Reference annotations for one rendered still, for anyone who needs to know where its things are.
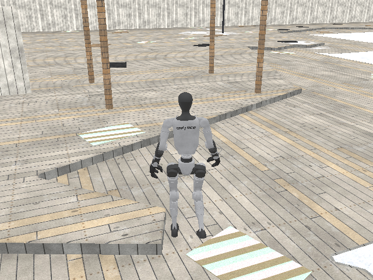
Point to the robot left foot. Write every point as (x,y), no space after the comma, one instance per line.
(174,232)

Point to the left robot hand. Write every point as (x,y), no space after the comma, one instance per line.
(153,169)

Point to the robot right upper arm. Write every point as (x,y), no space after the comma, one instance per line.
(204,123)

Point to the robot left forearm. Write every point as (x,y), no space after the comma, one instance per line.
(157,156)

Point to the right robot thigh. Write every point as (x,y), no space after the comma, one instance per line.
(198,178)

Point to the robot left upper arm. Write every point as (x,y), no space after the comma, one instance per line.
(168,123)

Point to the right robot hand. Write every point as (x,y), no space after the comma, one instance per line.
(216,163)

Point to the robot right forearm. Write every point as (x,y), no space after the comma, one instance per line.
(214,152)

